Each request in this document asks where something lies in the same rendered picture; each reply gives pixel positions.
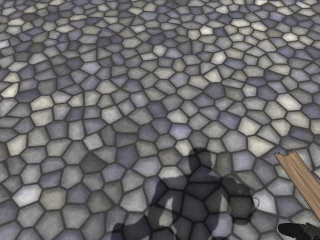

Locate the right robot hand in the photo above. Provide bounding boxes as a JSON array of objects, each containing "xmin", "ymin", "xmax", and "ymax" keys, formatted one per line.
[{"xmin": 278, "ymin": 222, "xmax": 320, "ymax": 240}]

